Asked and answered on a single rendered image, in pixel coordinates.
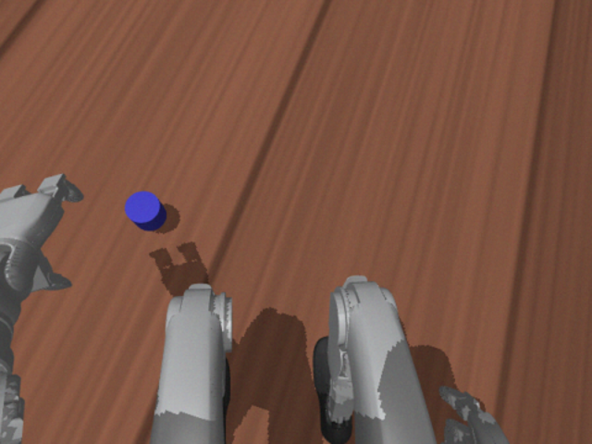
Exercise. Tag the right robot hand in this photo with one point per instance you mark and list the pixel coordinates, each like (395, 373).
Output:
(482, 427)

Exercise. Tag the right robot foot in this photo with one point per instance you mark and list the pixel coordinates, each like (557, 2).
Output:
(333, 433)

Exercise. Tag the left robot arm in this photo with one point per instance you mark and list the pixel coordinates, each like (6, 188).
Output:
(18, 264)

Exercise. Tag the tin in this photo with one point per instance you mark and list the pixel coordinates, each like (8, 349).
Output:
(145, 210)

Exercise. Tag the left robot hand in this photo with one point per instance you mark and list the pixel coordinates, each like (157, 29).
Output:
(32, 218)

